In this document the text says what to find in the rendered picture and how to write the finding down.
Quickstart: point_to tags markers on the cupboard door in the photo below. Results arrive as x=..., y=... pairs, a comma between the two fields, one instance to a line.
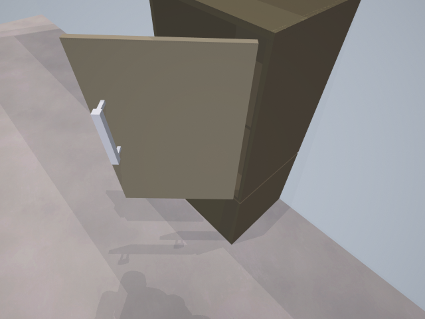
x=177, y=106

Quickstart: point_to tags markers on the handle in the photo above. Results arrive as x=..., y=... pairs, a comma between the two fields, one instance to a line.
x=105, y=134

